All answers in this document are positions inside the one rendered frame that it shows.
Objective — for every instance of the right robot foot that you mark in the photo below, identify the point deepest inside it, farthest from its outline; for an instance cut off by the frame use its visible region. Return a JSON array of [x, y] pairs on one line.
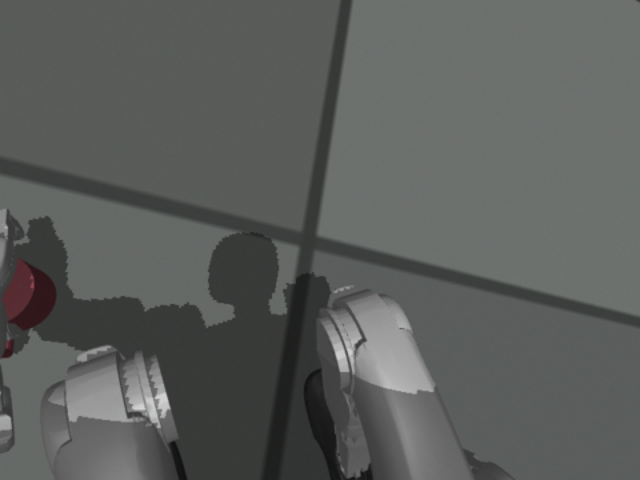
[[322, 426]]

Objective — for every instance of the mug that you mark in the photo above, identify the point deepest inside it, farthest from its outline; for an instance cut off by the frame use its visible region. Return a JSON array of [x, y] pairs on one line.
[[29, 299]]

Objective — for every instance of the right robot hand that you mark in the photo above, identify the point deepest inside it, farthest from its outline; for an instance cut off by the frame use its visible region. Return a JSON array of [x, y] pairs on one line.
[[485, 471]]

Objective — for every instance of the left robot foot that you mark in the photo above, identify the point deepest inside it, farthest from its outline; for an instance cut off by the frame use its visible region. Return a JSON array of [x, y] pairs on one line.
[[178, 461]]

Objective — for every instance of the left robot hand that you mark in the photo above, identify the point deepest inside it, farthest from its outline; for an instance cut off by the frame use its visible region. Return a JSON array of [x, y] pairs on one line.
[[10, 230]]

